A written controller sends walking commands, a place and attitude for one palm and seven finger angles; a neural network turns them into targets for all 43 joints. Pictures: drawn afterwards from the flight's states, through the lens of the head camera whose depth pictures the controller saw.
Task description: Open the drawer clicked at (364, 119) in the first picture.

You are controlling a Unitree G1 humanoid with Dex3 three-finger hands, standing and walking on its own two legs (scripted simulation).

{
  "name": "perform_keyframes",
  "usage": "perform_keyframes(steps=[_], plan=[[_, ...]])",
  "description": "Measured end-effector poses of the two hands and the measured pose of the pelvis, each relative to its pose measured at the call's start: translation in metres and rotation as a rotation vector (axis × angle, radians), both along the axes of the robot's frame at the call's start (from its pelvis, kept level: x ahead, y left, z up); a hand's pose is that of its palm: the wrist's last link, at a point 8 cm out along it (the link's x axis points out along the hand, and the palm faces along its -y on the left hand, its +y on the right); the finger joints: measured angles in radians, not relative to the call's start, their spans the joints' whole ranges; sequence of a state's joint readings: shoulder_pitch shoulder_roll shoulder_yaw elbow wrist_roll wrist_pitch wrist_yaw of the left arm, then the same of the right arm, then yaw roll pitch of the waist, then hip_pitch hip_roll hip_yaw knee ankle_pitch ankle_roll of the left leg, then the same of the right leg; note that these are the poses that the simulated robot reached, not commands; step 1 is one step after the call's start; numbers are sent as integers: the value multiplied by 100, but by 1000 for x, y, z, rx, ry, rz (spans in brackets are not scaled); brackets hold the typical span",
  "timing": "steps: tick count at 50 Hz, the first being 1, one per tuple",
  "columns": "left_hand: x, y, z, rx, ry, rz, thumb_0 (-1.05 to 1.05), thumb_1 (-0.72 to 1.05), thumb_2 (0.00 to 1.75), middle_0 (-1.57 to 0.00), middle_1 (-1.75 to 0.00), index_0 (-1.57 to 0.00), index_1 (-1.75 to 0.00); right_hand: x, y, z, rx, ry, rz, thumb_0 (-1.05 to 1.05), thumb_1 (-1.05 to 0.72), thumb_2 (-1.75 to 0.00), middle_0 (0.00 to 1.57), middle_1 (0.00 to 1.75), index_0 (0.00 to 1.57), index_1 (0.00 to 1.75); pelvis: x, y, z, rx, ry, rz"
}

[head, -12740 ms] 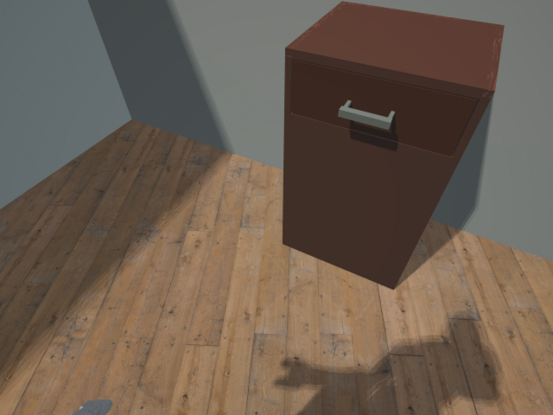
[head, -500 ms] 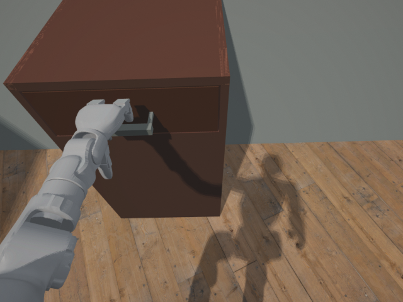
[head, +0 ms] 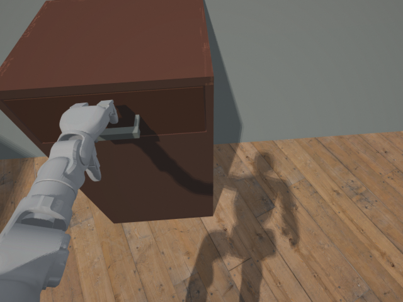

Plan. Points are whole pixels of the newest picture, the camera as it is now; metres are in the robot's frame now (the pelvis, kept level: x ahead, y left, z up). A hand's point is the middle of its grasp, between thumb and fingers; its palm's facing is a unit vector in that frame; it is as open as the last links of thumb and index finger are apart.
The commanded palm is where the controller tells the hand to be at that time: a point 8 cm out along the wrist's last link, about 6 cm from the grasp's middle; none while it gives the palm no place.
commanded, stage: move the hooked fingers above the handle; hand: left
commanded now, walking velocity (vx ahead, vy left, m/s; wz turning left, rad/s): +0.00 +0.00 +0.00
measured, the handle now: (112, 127) +0.52 +0.22 +0.01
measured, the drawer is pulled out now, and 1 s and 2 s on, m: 0.00 0.00 0.00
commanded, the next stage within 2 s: none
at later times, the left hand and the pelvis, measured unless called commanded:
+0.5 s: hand (112, 138) +0.45 +0.20 +0.05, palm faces -0.14 -0.06 -0.99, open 13.8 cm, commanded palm +0.43 +0.23 +0.12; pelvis +0.01 +0.01 +0.00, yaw +1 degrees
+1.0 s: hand (128, 135) +0.45 +0.16 +0.06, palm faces -0.04 -0.09 -1.00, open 13.8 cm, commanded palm +0.44 +0.23 +0.13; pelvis +0.00 +0.01 -0.01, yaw +1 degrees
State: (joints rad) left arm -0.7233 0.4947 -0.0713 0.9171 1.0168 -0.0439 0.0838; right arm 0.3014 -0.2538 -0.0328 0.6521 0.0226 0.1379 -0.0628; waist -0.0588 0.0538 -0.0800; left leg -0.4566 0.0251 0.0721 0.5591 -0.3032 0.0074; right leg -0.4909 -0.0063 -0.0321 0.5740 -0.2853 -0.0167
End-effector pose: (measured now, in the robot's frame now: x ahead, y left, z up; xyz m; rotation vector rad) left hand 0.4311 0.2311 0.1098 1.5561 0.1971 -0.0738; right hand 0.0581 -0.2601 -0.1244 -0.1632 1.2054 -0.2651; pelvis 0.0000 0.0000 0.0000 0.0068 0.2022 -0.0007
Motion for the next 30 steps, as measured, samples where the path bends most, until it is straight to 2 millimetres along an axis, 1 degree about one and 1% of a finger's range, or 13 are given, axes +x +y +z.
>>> perform_keyframes(steps=[4, 7, 9, 12, 15, 17, 19, 22, 24, 26, 28, 30], plan=[[-10, -9, -2, -19, -71, -133, 0, -49, 30, -33, -121, -32, -121, 2, -11, 2, -44, 19, 33, 1, -91, -90, 20, 30, 20, 30, -1, 0, -3, -5, 8, 20], [-9, -12, 5, -28, -167, -159, 0, -49, 30, -33, -121, -33, -120, 2, -16, 0, -56, 32, 45, 1, -91, -90, 20, 30, 20, 30, -2, 1, -5, -6, 21, 30], [-4, -8, 11, -23, -226, -127, 0, -49, 30, -33, -121, -33, -120, 2, -17, -2, -54, 35, 45, 1, -91, -90, 20, 30, 20, 30, -3, 1, -7, -7, 30, 31], [7, 3, 19, 12, -265, -30, 0, -49, 30, -32, -121, -33, -120, 1, -14, -5, -36, 35, 36, 1, -91, -90, 20, 30, 20, 30, -3, 2, -7, -7, 40, 26], [14, 13, 24, 46, -223, 67, 0, -49, 30, -32, -120, -32, -120, -1, -8, -7, -4, 38, 21, 1, -91, -90, 20, 30, 20, 30, 0, 3, -6, -7, 44, 18], [14, 14, 23, 51, -162, 97, 0, -49, 30, -32, -120, -32, -120, -3, -3, -9, 17, 42, 12, 1, -91, -90, 20, 30, 20, 30, 2, 4, -4, -7, 39, 14], [13, 7, 18, 33, -97, 82, 0, -49, 30, -32, -120, -32, -120, -4, 1, -9, 29, 46, 8, 1, -91, -90, 20, 30, 20, 30, 5, 6, -2, -8, 28, 12], [8, -12, 7, -23, -31, -12, 0, -49, 30, -32, -120, -32, -120, -2, 6, -7, 29, 43, 9, 1, -91, -90, 20, 30, 20, 30, 7, 7, -1, -7, 11, 12], [4, -25, 1, -55, -26, -95, 0, -49, 30, -32, -120, -32, -120, 1, 8, -5, 23, 35, 10, 1, -91, -90, 20, 30, 20, 30, 8, 7, -1, -7, 4, 11], [1, -35, -1, -74, -65, -165, 0, -49, 30, -32, -120, -32, -120, 4, 9, -4, 16, 24, 12, 1, -91, -90, 20, 30, 20, 30, 8, 8, -2, -6, 4, 9], [0, -37, 2, -79, -133, -195, 0, -49, 30, -32, -120, -32, -120, 7, 9, -4, 12, 13, 15, 1, -91, -90, 20, 30, 20, 30, 6, 8, -3, -5, 8, 6], [1, -30, 8, -60, -211, -173, 0, -49, 30, -32, -120, -33, -120, 9, 10, -6, 13, 7, 20, 1, -91, -90, 20, 30, 20, 30, 4, 8, -5, -4, 16, 3]])
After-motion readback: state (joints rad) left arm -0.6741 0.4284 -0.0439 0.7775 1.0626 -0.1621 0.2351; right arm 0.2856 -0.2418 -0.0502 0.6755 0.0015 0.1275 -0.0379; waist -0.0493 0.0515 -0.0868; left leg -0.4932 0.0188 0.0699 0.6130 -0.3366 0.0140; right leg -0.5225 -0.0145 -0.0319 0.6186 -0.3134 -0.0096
